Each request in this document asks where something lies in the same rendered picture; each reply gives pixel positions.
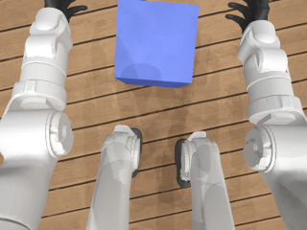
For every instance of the left robot foot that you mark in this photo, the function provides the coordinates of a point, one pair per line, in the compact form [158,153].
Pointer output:
[138,133]

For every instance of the robot left upper arm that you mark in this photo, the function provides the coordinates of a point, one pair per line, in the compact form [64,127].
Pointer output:
[31,142]

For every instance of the robot right forearm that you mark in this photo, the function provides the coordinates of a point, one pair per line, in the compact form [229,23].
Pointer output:
[271,99]

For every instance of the robot left shin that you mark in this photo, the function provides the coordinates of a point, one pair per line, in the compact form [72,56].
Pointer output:
[118,128]

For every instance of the right robot hand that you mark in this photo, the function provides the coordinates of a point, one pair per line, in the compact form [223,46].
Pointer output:
[256,10]

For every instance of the left robot hand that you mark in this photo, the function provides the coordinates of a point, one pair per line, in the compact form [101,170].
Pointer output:
[63,5]

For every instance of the carton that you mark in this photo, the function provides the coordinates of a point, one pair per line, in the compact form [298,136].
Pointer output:
[155,43]

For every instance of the robot left forearm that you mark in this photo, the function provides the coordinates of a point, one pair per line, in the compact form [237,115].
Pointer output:
[44,64]

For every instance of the robot right upper arm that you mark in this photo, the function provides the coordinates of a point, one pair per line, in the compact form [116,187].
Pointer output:
[279,154]

